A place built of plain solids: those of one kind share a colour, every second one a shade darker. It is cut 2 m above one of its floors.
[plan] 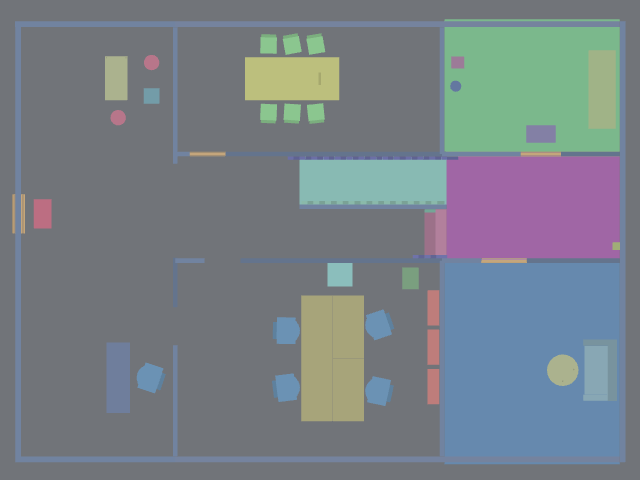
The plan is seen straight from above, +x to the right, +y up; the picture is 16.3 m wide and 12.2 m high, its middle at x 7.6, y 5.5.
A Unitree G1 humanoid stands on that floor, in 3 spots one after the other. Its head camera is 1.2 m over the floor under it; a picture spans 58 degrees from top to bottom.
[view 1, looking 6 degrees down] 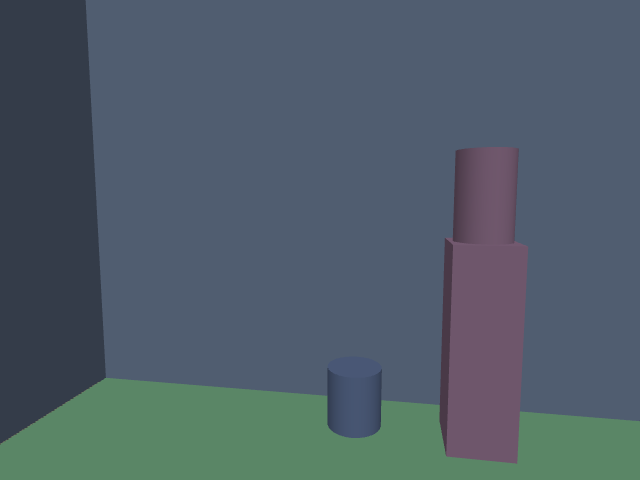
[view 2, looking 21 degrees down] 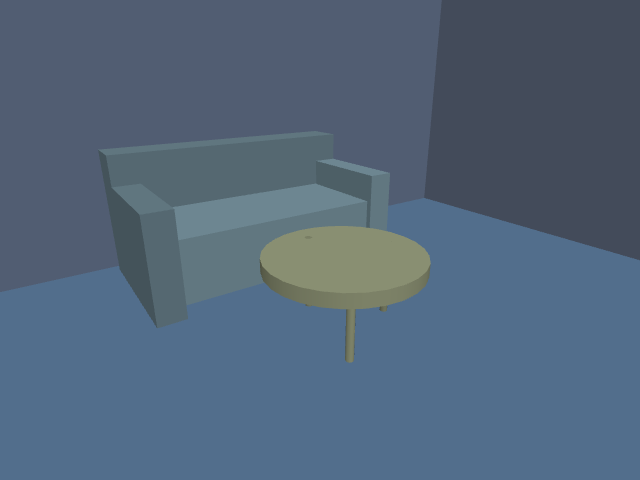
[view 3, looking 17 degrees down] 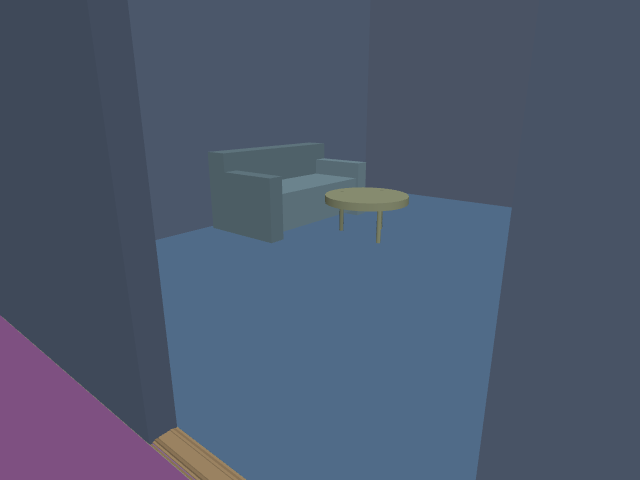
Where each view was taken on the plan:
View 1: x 13.21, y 9.61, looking -170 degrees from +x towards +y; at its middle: wall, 2.51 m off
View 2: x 12.28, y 3.38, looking -35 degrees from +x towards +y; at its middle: coffee_table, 2.23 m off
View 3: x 11.54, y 5.66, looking -51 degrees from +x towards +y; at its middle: split_lounge_level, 4.11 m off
